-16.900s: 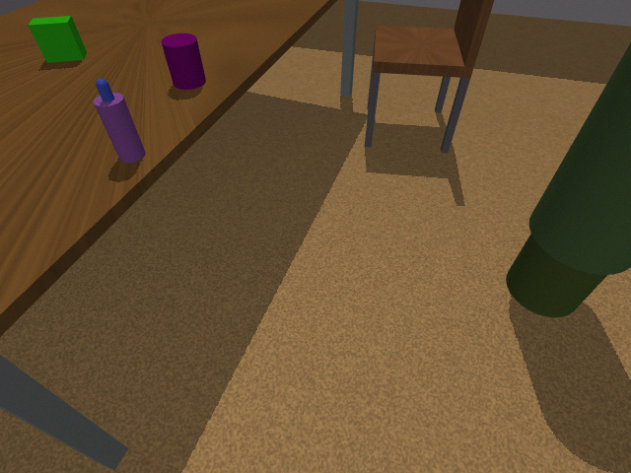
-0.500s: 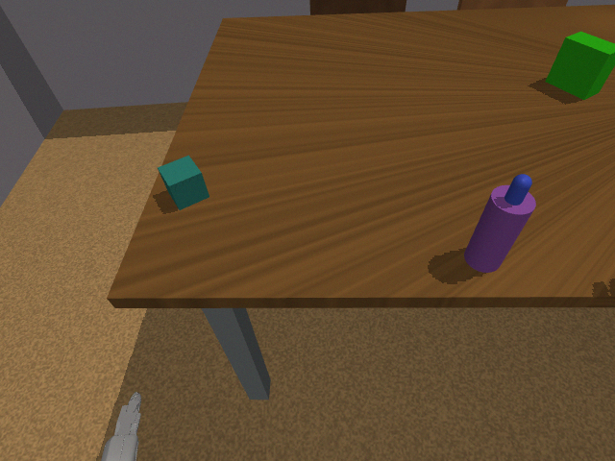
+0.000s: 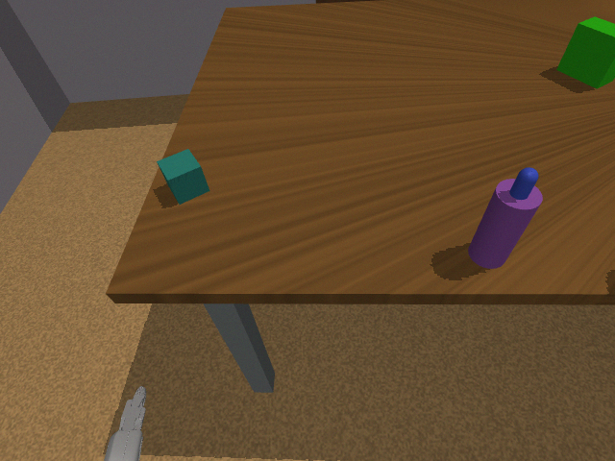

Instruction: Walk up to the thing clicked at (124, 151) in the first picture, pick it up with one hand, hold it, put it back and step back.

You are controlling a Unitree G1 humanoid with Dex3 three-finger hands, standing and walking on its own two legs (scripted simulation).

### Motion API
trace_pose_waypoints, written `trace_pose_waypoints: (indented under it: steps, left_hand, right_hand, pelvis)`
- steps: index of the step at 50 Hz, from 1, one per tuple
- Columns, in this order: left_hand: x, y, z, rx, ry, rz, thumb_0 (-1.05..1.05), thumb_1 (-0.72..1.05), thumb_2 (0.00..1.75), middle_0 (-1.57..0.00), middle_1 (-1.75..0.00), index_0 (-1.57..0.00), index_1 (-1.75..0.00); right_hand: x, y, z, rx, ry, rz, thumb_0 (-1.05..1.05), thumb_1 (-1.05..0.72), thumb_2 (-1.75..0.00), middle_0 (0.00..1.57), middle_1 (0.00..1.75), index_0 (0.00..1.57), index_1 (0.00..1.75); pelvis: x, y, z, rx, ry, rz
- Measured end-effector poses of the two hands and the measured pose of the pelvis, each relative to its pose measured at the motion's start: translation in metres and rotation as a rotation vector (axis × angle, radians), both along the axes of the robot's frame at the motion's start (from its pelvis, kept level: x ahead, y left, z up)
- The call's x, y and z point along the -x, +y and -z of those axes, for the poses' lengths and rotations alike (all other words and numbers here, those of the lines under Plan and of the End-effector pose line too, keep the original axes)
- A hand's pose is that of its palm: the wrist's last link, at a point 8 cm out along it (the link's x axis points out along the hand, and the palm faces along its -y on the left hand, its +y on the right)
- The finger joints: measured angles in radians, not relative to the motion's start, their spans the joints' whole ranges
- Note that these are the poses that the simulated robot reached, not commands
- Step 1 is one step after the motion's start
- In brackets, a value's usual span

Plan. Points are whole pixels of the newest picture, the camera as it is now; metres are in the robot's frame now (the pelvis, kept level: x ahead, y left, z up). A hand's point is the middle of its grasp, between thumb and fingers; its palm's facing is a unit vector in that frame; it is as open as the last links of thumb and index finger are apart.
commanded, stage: go down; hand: right
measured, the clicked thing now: (506, 217) +0.44 -0.23 +0.07
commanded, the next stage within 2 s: approach in 0.84 s
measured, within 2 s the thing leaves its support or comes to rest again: neither
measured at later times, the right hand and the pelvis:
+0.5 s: hand out of the picture +0.35 -0.42 +0.17, palm faces +0.28 +0.96 +0.00, open 17.7 cm; pelvis -0.01 +0.00 +0.00, yaw +0 degrees
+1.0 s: hand out of the picture +0.35 -0.42 +0.17, palm faces +0.28 +0.96 +0.00, open 17.7 cm; pelvis +0.00 +0.00 +0.00, yaw +0 degrees
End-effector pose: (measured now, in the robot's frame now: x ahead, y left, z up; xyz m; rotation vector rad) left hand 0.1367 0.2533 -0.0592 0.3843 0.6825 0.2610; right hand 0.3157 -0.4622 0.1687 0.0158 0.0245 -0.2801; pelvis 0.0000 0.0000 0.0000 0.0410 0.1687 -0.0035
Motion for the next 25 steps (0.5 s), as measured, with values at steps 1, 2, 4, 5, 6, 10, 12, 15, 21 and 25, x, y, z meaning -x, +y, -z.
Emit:
trace_pose_waypoints:
  steps: [1, 2, 4, 5, 6, 10, 12, 15, 21, 25]
  left_hand:
    - [0.0, 0.0, 0.0, 0.0, 0.0, 0.0, -0.02, -0.55, 0.07, -0.06, -0.06, -0.06, -0.07]
    - [0.001, -0.001, 0.0, 0.001, -0.001, 0.0, -0.02, -0.55, 0.07, -0.06, -0.06, -0.06, -0.07]
    - [0.002, -0.002, 0.0, 0.002, -0.002, 0.0, -0.01, -0.55, 0.07, -0.06, -0.06, -0.06, -0.07]
    - [0.002, -0.002, 0.001, 0.003, -0.003, 0.0, -0.01, -0.55, 0.07, -0.06, -0.06, -0.06, -0.07]
    - [0.003, -0.002, 0.0, 0.003, -0.004, 0.0, -0.01, -0.55, 0.07, -0.06, -0.06, -0.06, -0.07]
    - [0.005, -0.003, -0.002, 0.003, -0.017, 0.004, -0.02, -0.55, 0.07, -0.06, -0.06, -0.06, -0.06]
    - [0.006, -0.003, -0.003, 0.002, -0.018, 0.006, -0.01, -0.55, 0.07, -0.06, -0.06, -0.06, -0.06]
    - [0.01, -0.003, -0.001, 0.001, -0.003, 0.007, -0.01, -0.54, 0.06, -0.06, -0.06, -0.06, -0.06]
    - [0.014, -0.004, 0.004, 0.0, 0.019, 0.004, -0.01, -0.54, 0.06, -0.06, -0.06, -0.06, -0.06]
    - [0.01, -0.004, 0.001, -0.003, -0.002, 0.01, -0.02, -0.54, 0.06, -0.06, -0.06, -0.06, -0.06]
  right_hand:
    - [0.0, 0.0, -0.001, 0.001, 0.001, 0.0, -0.01, 0.56, -0.07, 0.03, 0.06, 0.04, 0.05]
    - [0.0, -0.001, -0.002, 0.002, 0.003, -0.001, -0.01, 0.56, -0.07, 0.03, 0.06, 0.04, 0.05]
    - [0.0, -0.001, -0.003, 0.002, 0.012, -0.002, -0.01, 0.56, -0.07, 0.03, 0.06, 0.04, 0.06]
    - [-0.001, -0.001, -0.003, 0.001, 0.015, -0.002, -0.01, 0.57, -0.07, 0.03, 0.06, 0.04, 0.06]
    - [-0.001, -0.002, -0.003, -0.002, 0.017, -0.002, -0.01, 0.57, -0.07, 0.03, 0.06, 0.04, 0.06]
    - [-0.001, -0.002, -0.004, 0.0, 0.019, -0.001, -0.01, 0.58, -0.07, 0.02, 0.06, 0.04, 0.06]
    - [-0.001, -0.003, -0.004, 0.001, 0.022, 0.001, -0.01, 0.59, -0.07, 0.02, 0.06, 0.04, 0.06]
    - [0.0, -0.004, -0.004, -0.002, 0.016, 0.003, -0.01, 0.6, -0.07, 0.02, 0.06, 0.04, 0.06]
    - [0.003, -0.006, -0.001, 0.007, 0.033, 0.004, -0.01, 0.6, -0.07, 0.02, 0.06, 0.03, 0.06]
    - [0.001, -0.005, -0.002, 0.005, 0.017, -0.002, -0.02, 0.61, -0.07, 0.02, 0.06, 0.03, 0.06]
  pelvis:
    - [0.0, 0.0, 0.0, 0.0, 0.0, 0.0]
    - [0.001, 0.0, 0.0, -0.001, 0.0, 0.0]
    - [0.001, -0.001, 0.0, -0.001, 0.001, 0.0]
    - [0.002, -0.001, 0.0, -0.001, 0.002, 0.0]
    - [0.002, -0.001, 0.001, -0.001, 0.003, 0.001]
    - [0.004, -0.001, 0.001, -0.001, 0.001, -0.001]
    - [0.005, -0.001, 0.001, -0.001, 0.001, -0.002]
    - [0.006, -0.001, 0.001, -0.002, 0.001, -0.002]
    - [0.008, -0.002, 0.002, -0.003, 0.007, -0.002]
    - [0.009, -0.002, 0.002, -0.003, 0.006, -0.001]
